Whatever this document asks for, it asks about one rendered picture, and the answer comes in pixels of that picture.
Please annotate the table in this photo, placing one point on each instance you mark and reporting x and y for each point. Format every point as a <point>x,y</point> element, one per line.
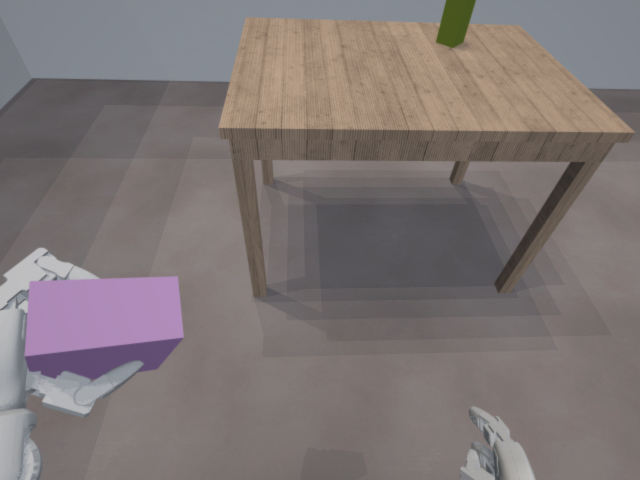
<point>348,90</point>

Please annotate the left robot forearm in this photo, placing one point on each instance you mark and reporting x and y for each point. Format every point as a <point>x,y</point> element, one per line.
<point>20,458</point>

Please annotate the right robot hand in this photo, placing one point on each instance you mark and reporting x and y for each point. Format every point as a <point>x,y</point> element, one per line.
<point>507,461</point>

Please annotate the sponge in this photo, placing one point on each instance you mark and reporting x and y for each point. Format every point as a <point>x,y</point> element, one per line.
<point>91,326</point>

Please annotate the left robot hand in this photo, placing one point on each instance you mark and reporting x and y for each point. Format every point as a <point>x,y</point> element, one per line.
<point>69,392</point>

